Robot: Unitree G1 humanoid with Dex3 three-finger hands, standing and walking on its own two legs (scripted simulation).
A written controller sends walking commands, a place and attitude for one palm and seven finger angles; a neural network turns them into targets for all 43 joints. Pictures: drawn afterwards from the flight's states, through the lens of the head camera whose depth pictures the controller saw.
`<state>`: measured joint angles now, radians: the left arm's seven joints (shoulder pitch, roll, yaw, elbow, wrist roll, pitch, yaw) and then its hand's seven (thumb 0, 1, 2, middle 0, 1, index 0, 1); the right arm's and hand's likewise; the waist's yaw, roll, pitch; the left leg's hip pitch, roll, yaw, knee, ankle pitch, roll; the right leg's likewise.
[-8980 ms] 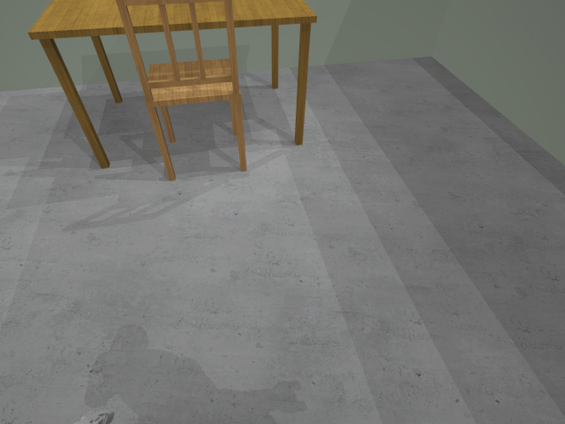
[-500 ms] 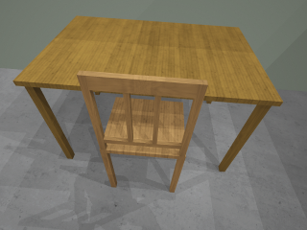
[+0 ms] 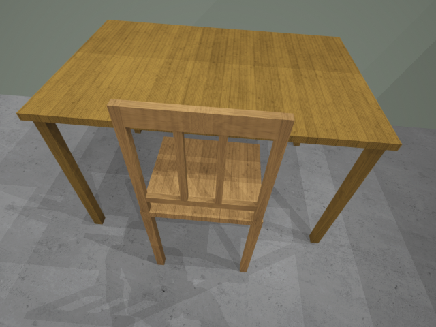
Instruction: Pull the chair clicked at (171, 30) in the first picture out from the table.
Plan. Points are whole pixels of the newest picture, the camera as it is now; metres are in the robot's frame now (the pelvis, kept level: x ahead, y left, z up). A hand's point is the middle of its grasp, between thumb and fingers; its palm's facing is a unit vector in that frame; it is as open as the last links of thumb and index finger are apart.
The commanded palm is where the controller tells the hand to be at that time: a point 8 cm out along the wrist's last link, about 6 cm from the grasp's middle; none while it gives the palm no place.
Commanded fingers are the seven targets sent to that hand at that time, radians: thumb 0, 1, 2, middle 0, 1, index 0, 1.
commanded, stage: look again from close up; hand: left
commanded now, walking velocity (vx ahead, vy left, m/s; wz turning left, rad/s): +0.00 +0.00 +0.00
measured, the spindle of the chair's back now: (181, 168) +0.52 +0.14 -0.08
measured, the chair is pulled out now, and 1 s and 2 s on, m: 0.00 0.00 0.00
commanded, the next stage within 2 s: shuffle to correct the standing spot in 0.54 s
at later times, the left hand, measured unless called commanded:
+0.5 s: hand out of the picture -0.03 +0.14 -0.18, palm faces +0.07 -0.99 -0.12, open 7.4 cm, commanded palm none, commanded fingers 0.00 0.90 0.90 -0.20 -0.30 -0.20 -0.30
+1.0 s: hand out of the picture +0.00 +0.11 -0.18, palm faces +0.10 -0.98 -0.15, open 7.4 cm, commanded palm none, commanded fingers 0.00 0.90 0.90 -0.20 -0.30 -0.20 -0.30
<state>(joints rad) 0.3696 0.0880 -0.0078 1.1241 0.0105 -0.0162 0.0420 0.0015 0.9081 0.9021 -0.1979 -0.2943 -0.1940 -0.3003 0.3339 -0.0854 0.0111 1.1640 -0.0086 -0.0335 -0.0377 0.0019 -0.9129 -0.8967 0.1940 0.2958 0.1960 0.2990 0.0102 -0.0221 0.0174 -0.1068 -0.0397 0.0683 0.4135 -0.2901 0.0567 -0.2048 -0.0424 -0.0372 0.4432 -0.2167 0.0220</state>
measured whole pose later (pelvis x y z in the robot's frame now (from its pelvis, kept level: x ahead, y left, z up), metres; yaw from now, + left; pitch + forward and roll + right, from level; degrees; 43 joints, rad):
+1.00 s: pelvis +0.05 -0.04 -0.01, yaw +2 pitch +1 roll +0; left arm 0.39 0.10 0.03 1.11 0.02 -0.03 0.02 0.00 0.91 0.90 -0.20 -0.29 -0.19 -0.30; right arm 0.41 -0.08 -0.01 1.18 -0.02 -0.03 -0.04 0.00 -0.91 -0.90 0.20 0.30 0.20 0.30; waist 0.00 0.00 0.01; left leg -0.15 0.01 0.03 0.57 -0.42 0.02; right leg -0.22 0.00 -0.08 0.58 -0.37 -0.03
